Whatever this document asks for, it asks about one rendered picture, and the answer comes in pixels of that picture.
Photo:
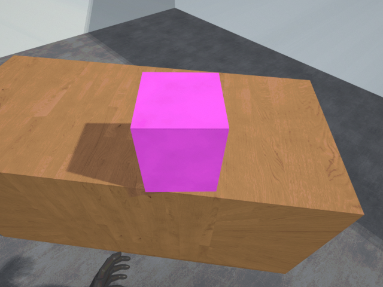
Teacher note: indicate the carton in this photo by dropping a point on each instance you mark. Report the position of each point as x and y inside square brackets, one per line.
[180, 129]

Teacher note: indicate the left robot hand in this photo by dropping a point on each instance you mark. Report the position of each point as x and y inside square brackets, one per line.
[104, 276]

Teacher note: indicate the pedestal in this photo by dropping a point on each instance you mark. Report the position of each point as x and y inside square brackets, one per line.
[69, 173]

